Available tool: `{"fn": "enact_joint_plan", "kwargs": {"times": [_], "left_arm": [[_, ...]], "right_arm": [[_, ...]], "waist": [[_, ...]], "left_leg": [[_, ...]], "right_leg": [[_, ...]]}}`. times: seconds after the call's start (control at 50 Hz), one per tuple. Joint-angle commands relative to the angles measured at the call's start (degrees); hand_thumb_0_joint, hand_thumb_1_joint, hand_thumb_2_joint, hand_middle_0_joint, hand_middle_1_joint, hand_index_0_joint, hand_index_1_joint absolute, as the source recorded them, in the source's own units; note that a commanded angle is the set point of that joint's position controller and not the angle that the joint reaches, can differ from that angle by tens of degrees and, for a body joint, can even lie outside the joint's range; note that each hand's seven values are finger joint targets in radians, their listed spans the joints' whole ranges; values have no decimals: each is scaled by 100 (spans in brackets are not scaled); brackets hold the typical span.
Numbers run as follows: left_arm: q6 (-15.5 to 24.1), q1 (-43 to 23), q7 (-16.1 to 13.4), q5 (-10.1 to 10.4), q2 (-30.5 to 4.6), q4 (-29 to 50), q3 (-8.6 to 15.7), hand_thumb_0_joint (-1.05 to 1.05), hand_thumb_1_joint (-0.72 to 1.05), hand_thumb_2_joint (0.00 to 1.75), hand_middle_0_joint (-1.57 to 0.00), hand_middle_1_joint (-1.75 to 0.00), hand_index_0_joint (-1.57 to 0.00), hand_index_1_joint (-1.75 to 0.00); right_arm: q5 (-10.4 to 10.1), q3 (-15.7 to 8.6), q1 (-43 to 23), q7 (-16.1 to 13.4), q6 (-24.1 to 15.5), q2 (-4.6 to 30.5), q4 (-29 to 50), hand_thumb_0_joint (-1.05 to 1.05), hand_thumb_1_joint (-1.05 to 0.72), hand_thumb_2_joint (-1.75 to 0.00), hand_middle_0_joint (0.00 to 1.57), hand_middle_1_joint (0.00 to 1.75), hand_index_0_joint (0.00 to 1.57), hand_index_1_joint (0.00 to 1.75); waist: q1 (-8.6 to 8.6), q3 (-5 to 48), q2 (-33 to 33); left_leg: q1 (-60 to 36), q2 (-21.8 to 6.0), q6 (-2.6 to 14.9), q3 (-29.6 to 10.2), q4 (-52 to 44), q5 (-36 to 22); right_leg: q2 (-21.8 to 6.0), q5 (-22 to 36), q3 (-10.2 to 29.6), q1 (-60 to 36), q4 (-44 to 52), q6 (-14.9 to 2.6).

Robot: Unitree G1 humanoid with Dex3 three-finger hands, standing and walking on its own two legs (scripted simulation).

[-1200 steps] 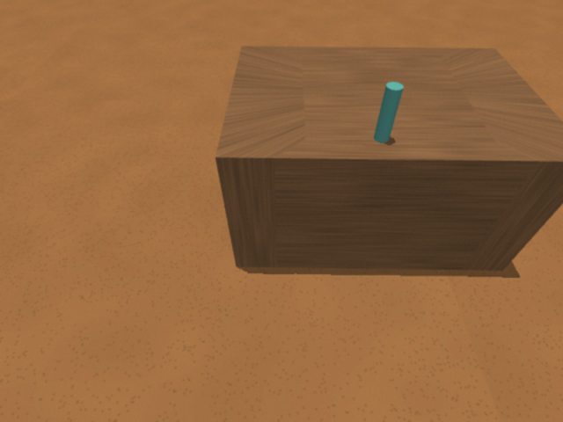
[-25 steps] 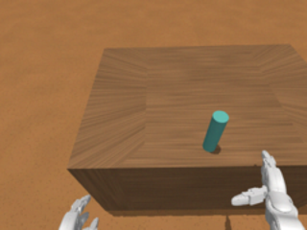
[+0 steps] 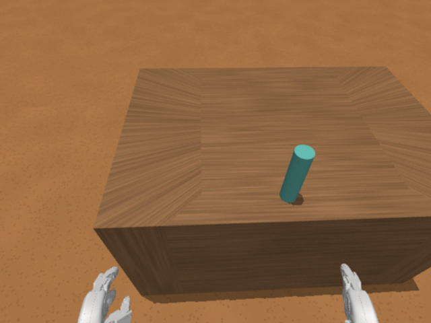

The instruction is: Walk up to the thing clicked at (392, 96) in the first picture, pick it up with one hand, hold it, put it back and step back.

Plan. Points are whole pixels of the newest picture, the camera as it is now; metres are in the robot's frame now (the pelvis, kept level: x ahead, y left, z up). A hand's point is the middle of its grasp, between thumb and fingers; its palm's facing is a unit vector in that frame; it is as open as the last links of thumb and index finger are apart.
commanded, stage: home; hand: right
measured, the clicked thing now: (295, 175) +0.48 -0.19 -0.04
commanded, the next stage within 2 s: stand in 1.76 s
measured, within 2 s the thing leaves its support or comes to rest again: neither
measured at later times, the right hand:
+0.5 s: hand out of the picture +0.11 -0.27 -0.11, palm faces -0.01 +0.92 -0.38, open 17.4 cm
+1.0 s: hand out of the picture +0.08 -0.26 -0.10, palm faces +0.00 +0.93 -0.38, open 17.3 cm
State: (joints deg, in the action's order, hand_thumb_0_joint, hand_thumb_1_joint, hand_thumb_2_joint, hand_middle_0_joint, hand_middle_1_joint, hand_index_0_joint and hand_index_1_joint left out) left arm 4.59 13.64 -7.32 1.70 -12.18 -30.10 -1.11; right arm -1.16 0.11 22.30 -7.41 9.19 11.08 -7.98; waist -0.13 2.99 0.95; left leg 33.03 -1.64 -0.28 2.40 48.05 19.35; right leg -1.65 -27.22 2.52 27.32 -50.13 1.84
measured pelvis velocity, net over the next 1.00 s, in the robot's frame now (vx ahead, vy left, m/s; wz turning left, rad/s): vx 0.01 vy -0.01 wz -0.01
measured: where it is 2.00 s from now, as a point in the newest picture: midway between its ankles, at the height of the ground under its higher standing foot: outside the picture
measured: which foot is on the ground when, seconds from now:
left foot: down 0.00-1.00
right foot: down 0.00-1.00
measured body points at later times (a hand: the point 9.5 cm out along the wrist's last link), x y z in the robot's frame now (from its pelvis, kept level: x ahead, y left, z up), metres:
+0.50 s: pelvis +0.02 -0.01 +0.01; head +0.02 -0.01 +0.46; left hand +0.11 +0.28 -0.10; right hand +0.11 -0.31 -0.09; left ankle +0.06 +0.12 -0.70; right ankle -0.01 -0.14 -0.70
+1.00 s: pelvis +0.01 -0.01 +0.04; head -0.01 +0.01 +0.49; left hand +0.09 +0.28 -0.10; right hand +0.08 -0.31 -0.08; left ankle +0.06 +0.12 -0.70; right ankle -0.01 -0.14 -0.70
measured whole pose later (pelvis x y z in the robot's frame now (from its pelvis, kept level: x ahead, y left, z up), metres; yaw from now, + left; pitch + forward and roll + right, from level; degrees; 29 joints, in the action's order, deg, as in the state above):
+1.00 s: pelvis +0.01 -0.01 +0.04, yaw +0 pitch -5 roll -1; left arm -0.7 9.4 0.0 -1.3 -19.4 -60.5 0.4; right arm 0.8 0.6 9.8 -1.0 -0.5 18.9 -60.4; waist 0.3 -2.1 1.4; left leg 11.9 -3.4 -1.3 2.1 27.0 10.6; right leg 0.3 -15.9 1.7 5.1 -25.4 0.9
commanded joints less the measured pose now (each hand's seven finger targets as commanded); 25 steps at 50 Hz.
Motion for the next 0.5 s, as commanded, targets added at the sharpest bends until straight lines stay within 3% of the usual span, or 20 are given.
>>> {"fn": "enact_joint_plan", "kwargs": {"times": [0.0, 0.02, 0.04, 0.1, 0.14, 0.16, 0.18, 0.2, 0.26, 0.34, 0.42, 0.48], "left_arm": [[404, -392, -52, -45, -610, 776, 251, 0, 77, 83, -19, -27, -19, -28], [422, -421, -40, -46, -608, 815, 241, 0, 78, 83, -19, -28, -19, -28], [445, -380, -42, -51, -625, 762, 271, 0, 81, 85, -19, -28, -19, -28], [475, -344, -74, -54, -666, 762, 283, 0, 87, 88, -20, -29, -20, -29], [534, -414, -78, -56, -619, 833, 225, 0, 89, 90, -20, -30, -20, -30], [149, -501, 225, -873, -1505, -224, 430, 0, 89, 90, -20, -30, -20, -30], [12, -293, 367, -834, -1557, -338, 579, 0, 83, 87, -19, -29, -19, -29], [-43, -353, 431, -807, -1585, -332, 570, 0, 89, 90, -20, -30, -20, -30], [-153, -406, 580, -567, -1587, -477, 485, 0, 90, 90, -20, -30, -20, -30], [-221, -422, 649, -466, -1558, -812, 472, 0, 90, 90, -20, -30, -20, -30], [-245, -352, 636, -439, -1650, -1125, 514, 0, 90, 90, -20, -30, -20, -30], [-294, -285, 628, -392, -1707, -1363, 518, 0, 90, 90, -20, -30, -20, -30]], "right_arm": [[70, -212, 144, -43, -212, 516, 913, 0, 56, -5, 5, 5, 5, 5], [60, -103, 129, -21, -203, 428, 846, 0, 58, -4, 5, 5, 5, 5], [66, -273, 43, -29, -217, 578, 1081, 0, 56, -5, 5, 5, 5, 5], [83, -367, -88, -37, -218, 758, 1263, 0, 57, -4, 5, 5, 5, 5], [72, -257, 16, -19, -169, 582, 1073, 0, 59, -3, 5, 5, 5, 5], [677, -586, -711, 267, -627, 1714, -700, 0, 53, -7, 5, 6, 5, 6], [736, -620, -591, 389, -802, 1714, -901, 0, 56, -5, 5, 5, 5, 5], [700, -620, -664, 462, -916, 1717, -1024, 0, 55, -6, 5, 5, 5, 5], [455, -486, -681, 639, -1091, 1596, -1515, 0, 51, -7, 6, 6, 6, 6], [382, -442, -867, 673, -1186, 1588, -2234, 0, 56, -5, 5, 5, 5, 5], [366, -451, -898, 638, -1203, 1708, -2805, 0, 54, -6, 5, 5, 5, 5], [336, -431, -922, 600, -1189, 1842, -3178, 0, 54, -6, 5, 5, 5, 5]], "waist": [[4, 170, -332], [-45, 130, -452], [-13, 237, -320], [-36, 434, -236], [-86, 443, -196], [27, 420, -122], [-76, 599, 105], [-77, 631, 96], [-79, 283, 13], [-23, 49, 0], [-26, 73, 142], [-36, 45, -54]], "left_leg": [[-742, 47, -42, -6, -1131, 637], [-705, 48, -61, 4, -1165, 780], [-706, 38, -50, -24, -1138, 678], [-747, 58, -42, 43, -998, 281], [-731, 84, -31, 76, -891, 78], [-1126, -263, 264, -647, -1096, 311], [-1220, -302, 396, -632, -1000, 231], [-1295, -306, 429, -657, -864, -87], [-1084, -266, 388, -623, -1092, 292], [-1384, -335, 345, -612, -1161, -402], [-1569, -365, 377, -566, -1042, -1328], [-1738, -422, 363, -602, -1242, -1532]], "right_leg": [[267, -41, -387, 697, 930, -288], [269, -180, -381, 795, 932, -312], [271, -74, -385, 711, 906, -295], [265, 189, -365, 616, 876, -285], [239, 286, -318, 653, 844, -284], [-113, 566, 231, -37, 976, -347], [-116, 570, 277, -90, 1020, -420], [-137, 703, 344, -100, 1033, -498], [-106, 248, 343, -155, 1290, -495], [-113, 541, 418, -150, 1445, -478], [-189, 1603, 516, -582, 1569, -474], [-161, 1807, 511, -755, 1692, -470]]}}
